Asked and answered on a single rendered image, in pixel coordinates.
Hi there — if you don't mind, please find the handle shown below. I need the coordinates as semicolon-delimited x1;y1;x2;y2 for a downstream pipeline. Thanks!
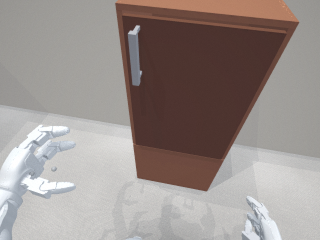
128;25;142;86

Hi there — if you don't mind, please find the cupboard door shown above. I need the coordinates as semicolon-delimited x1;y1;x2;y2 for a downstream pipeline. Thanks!
122;13;287;160

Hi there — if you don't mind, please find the robot left hand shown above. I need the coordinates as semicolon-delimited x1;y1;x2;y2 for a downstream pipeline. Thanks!
0;125;76;199

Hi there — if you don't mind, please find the left robot forearm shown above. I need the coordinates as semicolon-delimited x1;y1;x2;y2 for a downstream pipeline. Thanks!
0;187;23;240

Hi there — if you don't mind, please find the robot right hand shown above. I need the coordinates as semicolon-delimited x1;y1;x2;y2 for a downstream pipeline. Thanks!
242;196;282;240

